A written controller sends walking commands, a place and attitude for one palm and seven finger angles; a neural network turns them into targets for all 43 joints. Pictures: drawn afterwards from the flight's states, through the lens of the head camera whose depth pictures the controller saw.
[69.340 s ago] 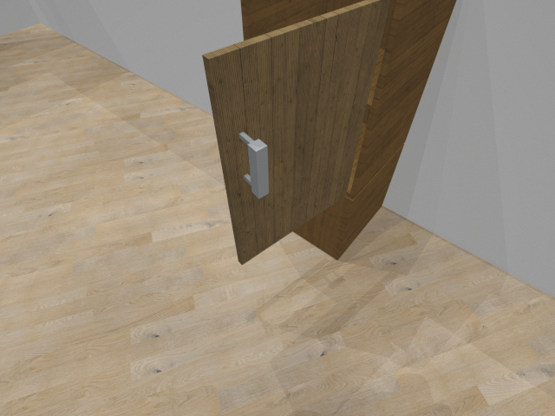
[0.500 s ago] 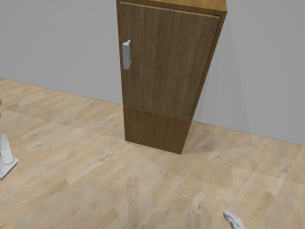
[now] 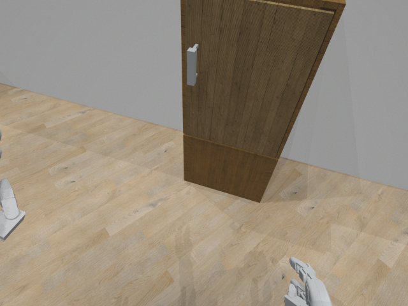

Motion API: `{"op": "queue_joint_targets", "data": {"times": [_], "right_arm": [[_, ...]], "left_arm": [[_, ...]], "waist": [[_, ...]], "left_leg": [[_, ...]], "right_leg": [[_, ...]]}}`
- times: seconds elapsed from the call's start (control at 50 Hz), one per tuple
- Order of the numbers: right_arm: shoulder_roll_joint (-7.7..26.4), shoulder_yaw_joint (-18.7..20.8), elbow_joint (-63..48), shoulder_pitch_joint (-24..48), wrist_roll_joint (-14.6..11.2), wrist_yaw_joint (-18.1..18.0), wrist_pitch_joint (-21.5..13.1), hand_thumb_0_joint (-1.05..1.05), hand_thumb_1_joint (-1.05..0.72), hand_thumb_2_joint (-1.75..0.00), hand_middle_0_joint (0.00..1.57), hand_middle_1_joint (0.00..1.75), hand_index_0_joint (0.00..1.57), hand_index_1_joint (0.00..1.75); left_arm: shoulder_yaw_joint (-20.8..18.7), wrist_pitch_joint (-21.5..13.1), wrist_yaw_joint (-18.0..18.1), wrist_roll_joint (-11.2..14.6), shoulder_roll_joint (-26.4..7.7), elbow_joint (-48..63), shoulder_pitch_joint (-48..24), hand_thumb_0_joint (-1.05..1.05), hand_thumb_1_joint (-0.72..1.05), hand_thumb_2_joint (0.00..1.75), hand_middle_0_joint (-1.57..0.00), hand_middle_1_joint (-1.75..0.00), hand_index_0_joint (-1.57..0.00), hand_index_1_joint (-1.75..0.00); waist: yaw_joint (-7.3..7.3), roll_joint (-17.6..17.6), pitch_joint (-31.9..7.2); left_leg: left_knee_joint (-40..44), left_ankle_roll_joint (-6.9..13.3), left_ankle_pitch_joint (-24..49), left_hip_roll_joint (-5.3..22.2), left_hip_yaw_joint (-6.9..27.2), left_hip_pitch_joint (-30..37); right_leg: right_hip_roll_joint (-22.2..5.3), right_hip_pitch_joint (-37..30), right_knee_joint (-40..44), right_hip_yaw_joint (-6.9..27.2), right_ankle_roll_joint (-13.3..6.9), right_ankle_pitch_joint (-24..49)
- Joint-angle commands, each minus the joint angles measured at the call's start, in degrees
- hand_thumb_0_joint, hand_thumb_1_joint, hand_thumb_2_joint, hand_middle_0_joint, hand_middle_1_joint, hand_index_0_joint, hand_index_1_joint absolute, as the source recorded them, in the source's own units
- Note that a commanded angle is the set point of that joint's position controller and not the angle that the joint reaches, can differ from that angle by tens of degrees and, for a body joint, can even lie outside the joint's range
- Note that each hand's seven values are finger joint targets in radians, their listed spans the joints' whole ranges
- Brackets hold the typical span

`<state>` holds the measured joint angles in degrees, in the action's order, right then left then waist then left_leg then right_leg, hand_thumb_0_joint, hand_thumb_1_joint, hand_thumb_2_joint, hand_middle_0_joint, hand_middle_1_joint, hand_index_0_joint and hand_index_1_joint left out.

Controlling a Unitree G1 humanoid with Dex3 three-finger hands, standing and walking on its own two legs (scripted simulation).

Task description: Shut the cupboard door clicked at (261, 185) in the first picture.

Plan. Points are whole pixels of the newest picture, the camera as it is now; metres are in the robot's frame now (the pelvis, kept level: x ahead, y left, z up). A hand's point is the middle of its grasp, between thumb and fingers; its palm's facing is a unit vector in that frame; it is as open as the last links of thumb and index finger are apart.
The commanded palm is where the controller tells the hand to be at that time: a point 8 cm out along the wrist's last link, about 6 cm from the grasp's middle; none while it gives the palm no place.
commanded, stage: stop stepping back and stand still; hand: left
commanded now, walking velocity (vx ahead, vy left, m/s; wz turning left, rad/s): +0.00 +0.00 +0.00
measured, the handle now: (193, 64) +0.86 +0.09 +0.03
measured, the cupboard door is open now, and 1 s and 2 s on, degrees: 0 0 0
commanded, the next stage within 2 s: let the arm hang, fingers relaxed in 0.24 s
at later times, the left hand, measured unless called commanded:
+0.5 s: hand (82, 281) +0.17 +0.24 -0.05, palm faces +0.10 -0.91 -0.39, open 7.4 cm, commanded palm none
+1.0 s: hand out of the picture -0.12 +0.18 -0.17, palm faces +0.06 -0.98 -0.21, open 7.3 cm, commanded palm none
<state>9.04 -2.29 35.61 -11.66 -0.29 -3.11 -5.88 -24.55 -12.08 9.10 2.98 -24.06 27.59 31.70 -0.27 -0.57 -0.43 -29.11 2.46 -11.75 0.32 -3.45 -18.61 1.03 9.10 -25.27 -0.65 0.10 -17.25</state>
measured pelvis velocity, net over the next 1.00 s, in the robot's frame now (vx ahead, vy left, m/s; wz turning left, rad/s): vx -0.03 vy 0.00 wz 0.02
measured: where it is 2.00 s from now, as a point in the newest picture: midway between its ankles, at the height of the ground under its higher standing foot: outside the picture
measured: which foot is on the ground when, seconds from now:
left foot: down 0.00-1.00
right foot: down 0.00-1.00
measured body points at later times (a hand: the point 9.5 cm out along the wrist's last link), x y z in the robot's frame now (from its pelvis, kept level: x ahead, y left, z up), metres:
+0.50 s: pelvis -0.01 +0.00 -0.01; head -0.02 -0.02 +0.44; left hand +0.16 +0.29 -0.03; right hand +0.14 -0.26 -0.12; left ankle +0.04 +0.09 -0.74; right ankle -0.04 -0.12 -0.74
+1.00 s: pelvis -0.03 +0.00 +0.00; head -0.02 +0.00 +0.45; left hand -0.13 +0.23 -0.15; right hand -0.06 -0.21 -0.16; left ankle +0.04 +0.09 -0.74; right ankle -0.04 -0.12 -0.74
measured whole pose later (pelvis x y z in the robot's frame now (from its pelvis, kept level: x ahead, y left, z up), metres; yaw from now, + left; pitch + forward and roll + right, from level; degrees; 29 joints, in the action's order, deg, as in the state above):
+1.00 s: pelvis -0.03 +0.00 +0.00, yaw +1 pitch -2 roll -1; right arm 8.2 0.3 64.2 -19.5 0.5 -1.6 1.7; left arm -0.5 1.2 1.5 -0.7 -8.9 -68.0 24.6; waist 0.0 1.7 2.1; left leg -24.1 3.1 -7.0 -0.9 -3.0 -15.5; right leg 0.0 7.5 -24.1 -1.5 0.0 -14.8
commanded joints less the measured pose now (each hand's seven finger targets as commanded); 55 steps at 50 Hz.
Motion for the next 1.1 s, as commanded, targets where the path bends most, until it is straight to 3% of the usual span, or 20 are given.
{"op": "queue_joint_targets", "data": {"times": [0.0,0.04,0.08,0.14,0.3,0.32,0.34,0.38,0.42,0.46,0.5,0.56,0.62,0.66,0.72,0.74,0.84,0.94,1.0,1.08], "right_arm": [[9.04,3.70,-7.91,2.94,-0.33,-1.23,-0.86,0.00,-0.90,-0.90,0.20,0.30,0.20,0.30],[9.28,3.75,-8.32,3.60,-0.44,-1.52,-0.55,0.00,-0.90,-0.90,0.20,0.30,0.20,0.30],[8.83,3.44,-8.72,3.79,-0.49,-1.64,-0.37,0.00,-0.90,-0.90,0.20,0.30,0.20,0.30],[9.03,3.61,-9.05,4.24,-0.53,-1.81,-0.16,0.00,-0.90,-0.90,0.20,0.30,0.20,0.30],[9.12,3.75,-9.26,3.88,-0.71,-1.83,0.16,0.00,-0.90,-0.90,0.20,0.30,0.20,0.30],[19.44,5.32,-0.40,8.43,-1.93,3.28,-3.54,0.00,-0.90,-0.90,0.20,0.30,0.20,0.30],[17.00,6.76,2.12,3.47,-0.68,3.38,-1.51,0.00,-0.90,-0.90,0.20,0.30,0.20,0.30],[15.71,5.27,2.89,1.15,0.23,3.14,1.18,0.00,-0.90,-0.90,0.20,0.30,0.20,0.30],[15.55,4.39,3.76,2.02,0.78,2.95,2.59,0.00,-0.90,-0.90,0.20,0.30,0.20,0.30],[13.97,3.69,4.94,1.48,1.06,2.92,3.86,0.00,-0.90,-0.90,0.20,0.30,0.20,0.30],[12.44,3.03,7.56,1.05,1.53,2.89,5.19,0.00,-0.90,-0.90,0.20,0.30,0.20,0.30],[11.48,2.69,11.80,0.33,1.75,2.73,6.05,0.00,-0.90,-0.90,0.20,0.30,0.20,0.30],[9.56,2.78,16.01,-1.49,1.78,2.00,6.07,0.00,-0.90,-0.90,0.20,0.30,0.20,0.30],[8.80,3.09,18.04,-3.08,1.62,1.58,6.16,0.00,-0.90,-0.90,0.20,0.30,0.20,0.30],[8.03,3.29,21.06,-5.48,1.27,1.17,6.21,0.00,-0.90,-0.90,0.20,0.30,0.20,0.30],[8.33,3.50,21.64,-6.30,1.08,1.05,6.28,0.00,-0.90,-0.90,0.20,0.30,0.20,0.30],[7.43,3.81,24.70,-9.04,0.83,0.79,6.42,0.00,-0.90,-0.90,0.20,0.30,0.20,0.30],[6.57,3.98,26.42,-10.15,0.93,0.75,6.81,0.00,-0.90,-0.90,0.20,0.30,0.20,0.30],[5.38,3.92,26.93,-10.57,1.04,0.80,6.80,0.00,-0.90,-0.90,0.20,0.30,0.20,0.30],[4.48,3.96,27.29,-10.93,1.12,0.90,6.92,0.00,-0.90,-0.90,0.20,0.30,0.20,0.30]], "left_arm": [[-5.38,-1.60,0.79,0.54,-8.50,8.83,-0.38,0.00,0.90,0.90,-0.20,-0.30,-0.20,-0.30],[-6.37,-1.47,0.88,0.53,-10.28,10.51,-2.27,0.00,0.90,0.90,-0.20,-0.30,-0.20,-0.30],[-5.65,-1.54,0.89,0.50,-9.76,11.49,-2.68,0.00,0.90,0.90,-0.20,-0.30,-0.20,-0.30],[-6.83,-1.57,1.08,0.38,-11.18,12.37,-3.32,0.00,0.90,0.90,-0.20,-0.30,-0.20,-0.30],[-5.36,-1.76,1.06,0.59,-8.88,8.92,-1.27,0.00,0.90,0.90,-0.20,-0.30,-0.20,-0.30],[19.42,6.91,-6.99,-2.69,0.72,-31.77,-5.52,0.00,0.90,0.90,-0.20,-0.30,-0.20,-0.30],[18.45,11.43,-8.09,-3.47,1.86,-34.12,-6.19,0.00,0.90,0.90,-0.20,-0.30,-0.20,-0.30],[19.36,12.29,-8.89,-3.87,2.61,-39.40,-9.30,0.00,0.90,0.90,-0.20,-0.30,-0.20,-0.30],[20.11,12.17,-9.17,-4.12,2.02,-46.03,-12.40,0.00,0.90,0.90,-0.20,-0.30,-0.20,-0.30],[21.14,12.37,-8.87,-3.95,2.19,-53.00,-14.46,0.00,0.90,0.90,-0.20,-0.30,-0.20,-0.30],[22.15,12.88,-8.37,-3.75,3.14,-60.48,-15.59,0.00,0.90,0.90,-0.20,-0.30,-0.20,-0.30],[22.72,12.91,-8.09,-3.63,3.60,-70.35,-15.57,0.00,0.90,0.90,-0.20,-0.30,-0.20,-0.30],[22.27,12.57,-8.03,-3.65,5.95,-78.34,-12.55,0.00,0.90,0.90,-0.20,-0.30,-0.20,-0.30],[22.25,12.50,-7.96,-3.65,6.90,-82.04,-10.64,0.00,0.90,0.90,-0.20,-0.30,-0.20,-0.30],[22.83,12.32,-8.00,-3.54,7.95,-86.52,-9.05,0.00,0.90,0.90,-0.20,-0.30,-0.20,-0.30],[22.95,12.25,-7.92,-3.56,7.93,-87.55,-8.58,0.00,0.90,0.90,-0.20,-0.30,-0.20,-0.30],[23.49,12.03,-7.56,-3.64,9.17,-91.82,-6.16,0.00,0.90,0.90,-0.20,-0.30,-0.20,-0.30],[23.51,12.26,-7.16,-3.82,10.30,-93.44,-4.18,0.00,0.90,0.90,-0.20,-0.30,-0.20,-0.30],[23.49,12.08,-7.02,-3.84,11.07,-93.82,-3.82,0.00,0.90,0.90,-0.20,-0.30,-0.20,-0.30],[23.39,12.09,-6.87,-3.93,11.47,-93.61,-3.95,0.00,0.90,0.90,-0.20,-0.30,-0.20,-0.30]], "waist": [[-0.40,3.24,-9.69],[-0.34,3.00,-9.94],[-0.24,4.62,-9.48],[-0.07,5.51,-8.25],[-0.13,5.07,-6.11],[-1.23,4.94,-0.28],[-0.97,3.99,-4.88],[-0.24,-1.49,-3.59],[-0.02,-8.57,-2.17],[-0.41,-10.04,-1.73],[-0.49,-6.84,-0.26],[-0.38,3.02,1.21],[0.23,9.04,0.96],[0.48,9.71,0.00],[0.33,8.27,1.40],[0.28,5.97,2.21],[0.05,1.00,3.84],[0.03,0.03,6.28],[-0.20,-1.49,7.01],[-0.45,-0.53,8.27]], "left_leg": [[2.96,-1.20,17.01,6.33,5.74,8.07],[2.76,-1.24,17.86,6.11,5.70,8.85],[3.21,-1.20,18.79,6.09,5.89,8.78],[3.92,-1.24,15.72,5.87,6.09,7.90],[5.19,-1.30,10.90,5.73,6.29,5.96],[-3.79,-0.81,21.02,5.90,6.09,2.38],[-2.87,-1.62,19.33,6.44,4.96,6.06],[-1.02,0.20,13.04,7.15,7.38,3.34],[-0.47,0.86,11.22,6.44,9.13,1.92],[-0.72,0.41,11.60,5.08,8.63,2.83],[0.76,-0.04,8.77,4.27,8.43,4.11],[5.43,-0.20,3.05,4.56,9.47,3.65],[8.78,-0.18,-2.74,4.53,9.71,2.46],[9.76,0.05,-4.15,5.00,10.05,3.26],[11.24,0.06,-5.93,5.28,10.32,3.86],[11.40,0.21,-5.67,5.54,10.78,4.44],[11.93,0.52,-5.96,5.63,10.36,5.68],[13.12,0.67,-10.07,5.69,10.45,4.53],[12.15,0.50,-8.21,5.04,9.36,4.93],[11.64,0.34,-8.27,4.71,8.96,5.09]], "right_leg": [[-4.00,-1.43,1.14,3.39,-0.81,21.07],[-4.30,-1.34,1.09,3.51,-0.87,22.21],[-3.98,-1.41,0.67,2.77,-0.71,21.32],[-4.08,-0.81,1.82,2.93,-0.74,18.44],[-3.90,0.19,3.70,2.98,-0.63,14.16],[-8.05,5.93,-3.07,-0.45,-1.71,22.10],[-8.00,6.66,-0.29,3.37,-2.21,18.28],[-6.25,7.34,-1.32,1.80,-2.36,8.44],[-6.39,6.74,-0.56,2.73,-2.85,6.65],[-7.78,6.24,0.33,4.36,-3.69,8.22],[-7.96,7.38,2.15,5.42,-3.74,4.06],[-6.66,5.82,3.93,5.35,-3.34,-1.52],[-5.74,2.67,4.57,4.94,-3.50,-0.48],[-5.52,1.24,5.20,4.16,-3.52,0.46],[-5.26,1.67,6.07,3.80,-3.50,0.91],[-5.03,2.29,6.47,3.76,-3.50,0.71],[-5.22,3.98,7.52,3.85,-3.36,-0.47],[-4.79,6.41,7.55,3.89,-3.14,-4.35],[-5.18,7.88,8.12,4.43,-3.12,-5.38],[-5.11,10.15,8.32,4.79,-3.06,-7.17]]}}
